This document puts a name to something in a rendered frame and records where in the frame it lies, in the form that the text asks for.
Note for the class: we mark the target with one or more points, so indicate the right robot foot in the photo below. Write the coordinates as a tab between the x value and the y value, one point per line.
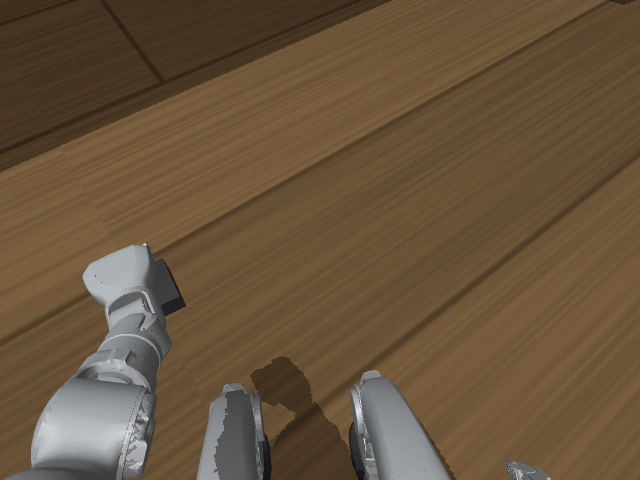
355	454

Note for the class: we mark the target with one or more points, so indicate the left robot arm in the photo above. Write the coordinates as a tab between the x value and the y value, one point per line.
99	425

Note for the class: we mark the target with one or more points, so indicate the right robot hand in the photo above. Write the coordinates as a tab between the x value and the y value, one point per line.
520	471

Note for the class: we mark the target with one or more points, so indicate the small box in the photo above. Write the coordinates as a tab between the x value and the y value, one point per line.
167	290

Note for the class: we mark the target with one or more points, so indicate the left robot hand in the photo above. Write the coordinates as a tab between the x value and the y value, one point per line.
132	266

